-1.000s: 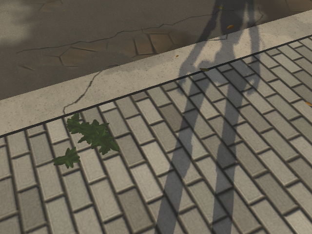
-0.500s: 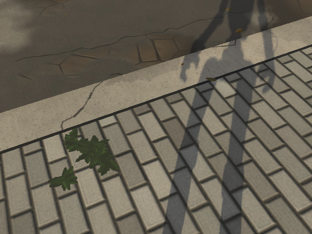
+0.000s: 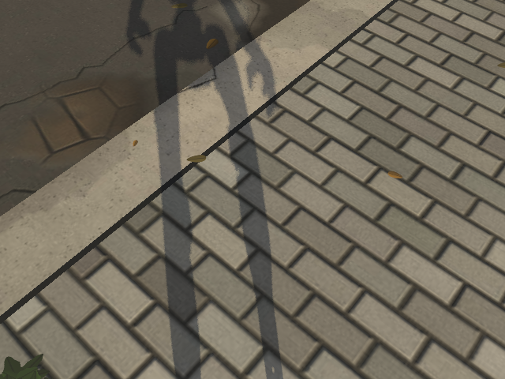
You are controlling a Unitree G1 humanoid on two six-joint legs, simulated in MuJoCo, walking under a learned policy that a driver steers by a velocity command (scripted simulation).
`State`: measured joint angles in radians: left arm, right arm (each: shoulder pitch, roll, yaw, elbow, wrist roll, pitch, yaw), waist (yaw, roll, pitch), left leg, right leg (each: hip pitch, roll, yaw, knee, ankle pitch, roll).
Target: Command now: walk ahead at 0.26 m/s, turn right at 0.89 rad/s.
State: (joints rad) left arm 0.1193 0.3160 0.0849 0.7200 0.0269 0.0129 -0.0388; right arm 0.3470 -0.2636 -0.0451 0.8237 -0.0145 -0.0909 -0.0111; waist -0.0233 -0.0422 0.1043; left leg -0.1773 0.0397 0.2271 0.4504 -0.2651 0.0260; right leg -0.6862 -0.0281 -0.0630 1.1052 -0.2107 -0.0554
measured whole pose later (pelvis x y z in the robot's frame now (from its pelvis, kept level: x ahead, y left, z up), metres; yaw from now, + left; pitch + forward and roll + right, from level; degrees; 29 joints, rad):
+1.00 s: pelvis +0.21 +0.05 +0.01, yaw +10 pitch +3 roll -3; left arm 0.17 0.32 0.07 0.71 0.05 0.00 -0.03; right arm 0.43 -0.29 -0.07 0.74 0.00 0.01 0.02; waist -0.04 -0.02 -0.03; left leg -0.11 -0.07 -0.16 0.34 -0.26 0.10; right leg -0.60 -0.02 0.03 0.94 -0.19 0.06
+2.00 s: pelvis +0.81 +0.13 +0.00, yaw -17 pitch +0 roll +1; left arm 0.07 0.33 0.08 0.62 0.02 0.07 -0.06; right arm 0.28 -0.31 -0.05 0.74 -0.02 -0.04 -0.01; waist -0.04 0.00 0.10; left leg -0.20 0.12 0.28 0.52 -0.30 -0.02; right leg -0.58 -0.03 -0.08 0.81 -0.17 -0.03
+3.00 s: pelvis +0.91 +0.09 +0.00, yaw +9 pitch +2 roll +0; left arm 0.16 0.32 0.03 0.68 0.02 -0.02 0.03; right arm 0.27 -0.33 -0.10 0.66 -0.02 0.06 0.03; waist -0.01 0.00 0.00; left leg -0.36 -0.19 -0.27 0.74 -0.44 0.04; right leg -0.28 0.06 0.08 0.51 -0.27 -0.01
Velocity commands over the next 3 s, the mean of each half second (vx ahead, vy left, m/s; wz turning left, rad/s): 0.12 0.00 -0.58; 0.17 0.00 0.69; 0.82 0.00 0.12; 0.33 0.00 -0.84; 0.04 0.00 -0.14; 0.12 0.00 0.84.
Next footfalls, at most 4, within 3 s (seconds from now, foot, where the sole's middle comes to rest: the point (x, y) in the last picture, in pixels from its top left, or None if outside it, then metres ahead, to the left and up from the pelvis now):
0.18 right None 0.26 -0.08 -0.78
0.80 left None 0.18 0.11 -0.77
1.26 right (263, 343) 0.52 -0.02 -0.77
1.66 left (169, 230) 0.86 0.25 -0.78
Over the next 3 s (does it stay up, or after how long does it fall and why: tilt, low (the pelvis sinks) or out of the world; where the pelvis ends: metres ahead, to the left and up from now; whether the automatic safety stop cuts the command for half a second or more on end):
stays up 0.91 0.09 0.00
